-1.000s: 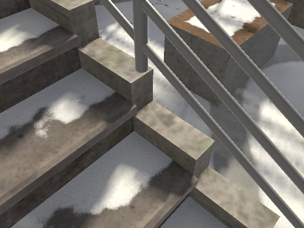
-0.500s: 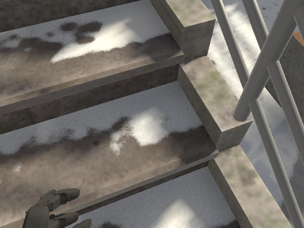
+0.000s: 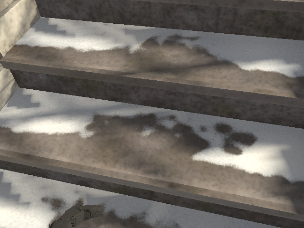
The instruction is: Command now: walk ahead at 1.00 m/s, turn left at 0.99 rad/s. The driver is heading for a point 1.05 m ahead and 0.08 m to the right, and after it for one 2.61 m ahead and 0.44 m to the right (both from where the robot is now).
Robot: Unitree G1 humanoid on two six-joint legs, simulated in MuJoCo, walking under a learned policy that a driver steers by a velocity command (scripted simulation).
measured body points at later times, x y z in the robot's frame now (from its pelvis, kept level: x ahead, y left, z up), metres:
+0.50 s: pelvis +0.36 -0.03 +0.21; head +0.40 -0.02 +0.66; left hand +0.24 +0.21 +0.08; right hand +0.70 -0.11 +0.19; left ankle +0.42 +0.11 -0.30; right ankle +0.28 -0.19 -0.53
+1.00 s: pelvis +0.76 +0.09 +0.38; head +0.76 +0.09 +0.83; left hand +1.05 +0.29 +0.38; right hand +0.70 -0.16 +0.23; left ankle +0.60 +0.16 -0.35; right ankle +0.89 -0.01 -0.05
